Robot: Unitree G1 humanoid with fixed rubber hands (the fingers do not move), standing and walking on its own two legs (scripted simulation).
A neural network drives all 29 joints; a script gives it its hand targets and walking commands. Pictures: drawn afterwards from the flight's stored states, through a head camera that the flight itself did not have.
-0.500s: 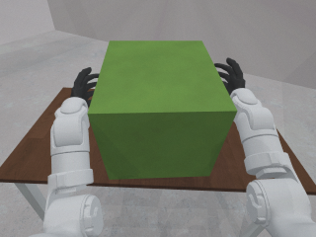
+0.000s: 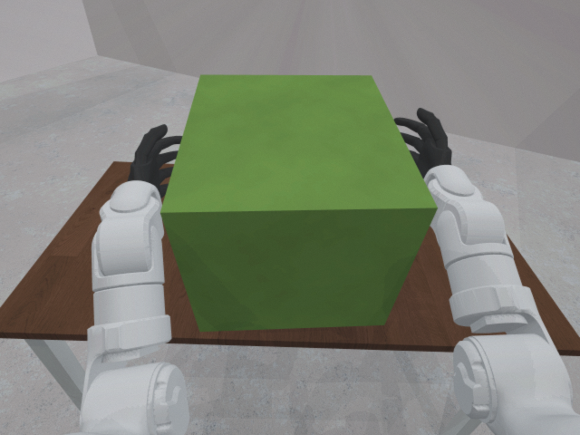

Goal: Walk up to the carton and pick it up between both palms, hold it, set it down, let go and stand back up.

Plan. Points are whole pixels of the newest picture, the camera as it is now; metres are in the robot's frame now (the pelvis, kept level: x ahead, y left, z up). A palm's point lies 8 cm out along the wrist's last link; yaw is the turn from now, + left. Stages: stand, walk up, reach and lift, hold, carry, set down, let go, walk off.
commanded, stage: hold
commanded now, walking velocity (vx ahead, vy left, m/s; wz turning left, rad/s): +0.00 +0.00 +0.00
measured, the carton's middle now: (290, 196) +0.42 -0.01 +0.16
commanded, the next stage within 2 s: none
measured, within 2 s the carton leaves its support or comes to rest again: neither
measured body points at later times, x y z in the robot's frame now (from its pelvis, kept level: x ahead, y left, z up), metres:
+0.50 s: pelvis +0.00 +0.00 +0.00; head -0.06 +0.02 +0.45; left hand +0.37 +0.18 +0.22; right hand +0.38 -0.19 +0.25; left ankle -0.01 +0.12 -0.75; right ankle +0.03 -0.12 -0.75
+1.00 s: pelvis +0.00 +0.00 +0.00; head -0.06 +0.02 +0.45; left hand +0.37 +0.18 +0.22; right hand +0.38 -0.19 +0.24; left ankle -0.01 +0.12 -0.75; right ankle +0.03 -0.12 -0.75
